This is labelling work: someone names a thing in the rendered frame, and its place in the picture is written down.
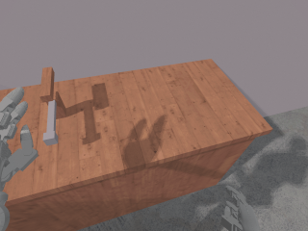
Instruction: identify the tap lever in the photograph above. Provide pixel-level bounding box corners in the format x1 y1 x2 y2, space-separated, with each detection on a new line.
42 100 59 146

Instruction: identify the robot right hand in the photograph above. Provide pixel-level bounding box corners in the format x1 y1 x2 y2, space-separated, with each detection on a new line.
221 185 261 231

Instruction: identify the counter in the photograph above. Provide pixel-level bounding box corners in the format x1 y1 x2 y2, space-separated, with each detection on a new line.
0 59 272 231

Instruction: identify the robot left hand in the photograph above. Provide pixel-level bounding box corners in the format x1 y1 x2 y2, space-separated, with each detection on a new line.
0 87 39 192

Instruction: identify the left robot forearm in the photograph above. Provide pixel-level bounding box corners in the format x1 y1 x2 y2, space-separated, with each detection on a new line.
0 192 11 231

